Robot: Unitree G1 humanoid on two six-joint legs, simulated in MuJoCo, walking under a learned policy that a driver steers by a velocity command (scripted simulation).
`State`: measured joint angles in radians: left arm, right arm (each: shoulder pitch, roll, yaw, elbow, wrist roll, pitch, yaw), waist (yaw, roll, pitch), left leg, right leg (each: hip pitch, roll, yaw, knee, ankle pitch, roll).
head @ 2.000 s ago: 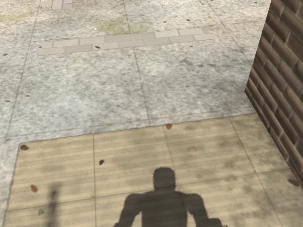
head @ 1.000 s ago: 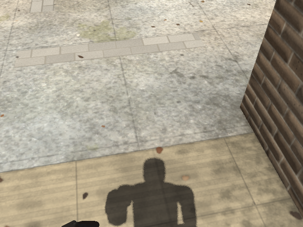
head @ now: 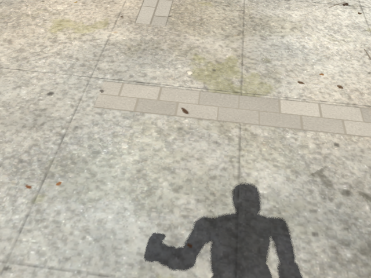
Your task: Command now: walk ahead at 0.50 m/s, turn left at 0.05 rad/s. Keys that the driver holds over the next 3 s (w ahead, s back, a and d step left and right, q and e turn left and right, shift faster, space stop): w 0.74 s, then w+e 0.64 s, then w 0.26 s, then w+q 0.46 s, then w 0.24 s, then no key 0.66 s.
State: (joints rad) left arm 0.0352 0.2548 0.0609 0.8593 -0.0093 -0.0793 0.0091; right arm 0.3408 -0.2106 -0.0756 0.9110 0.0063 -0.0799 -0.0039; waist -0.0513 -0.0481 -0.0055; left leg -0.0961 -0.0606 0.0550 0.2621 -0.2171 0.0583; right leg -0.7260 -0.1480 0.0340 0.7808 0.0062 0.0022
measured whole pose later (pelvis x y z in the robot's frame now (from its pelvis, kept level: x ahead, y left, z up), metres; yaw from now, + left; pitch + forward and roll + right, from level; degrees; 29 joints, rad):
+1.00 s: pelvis +0.55 +0.00 +0.00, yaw -6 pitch +1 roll +2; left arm 0.16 0.28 0.09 0.91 -0.03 -0.05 0.01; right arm 0.29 -0.22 -0.07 0.94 -0.02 -0.10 0.00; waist -0.03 -0.05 0.00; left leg -0.13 -0.04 0.15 0.28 -0.18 0.06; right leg -0.71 -0.10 0.09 1.06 -0.14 -0.04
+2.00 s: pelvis +1.13 -0.17 -0.01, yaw -17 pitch +2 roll +0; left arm 0.20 0.28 0.05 0.75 0.01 -0.10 0.00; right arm 0.26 -0.27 -0.06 0.80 0.00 -0.07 0.03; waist -0.03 -0.02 0.03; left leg -0.30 -0.11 -0.03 0.41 -0.14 0.10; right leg -0.53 -0.04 0.06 1.11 -0.33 -0.01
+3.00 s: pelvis +1.48 -0.27 -0.02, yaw -8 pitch +1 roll +0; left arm 0.23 0.24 0.02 0.87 0.01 0.01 0.02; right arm 0.11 -0.21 -0.03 0.74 -0.01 -0.01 0.00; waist 0.02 0.00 0.00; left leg -0.38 -0.02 -0.01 0.59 -0.23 0.03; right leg -0.14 -0.01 0.01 0.54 -0.41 0.02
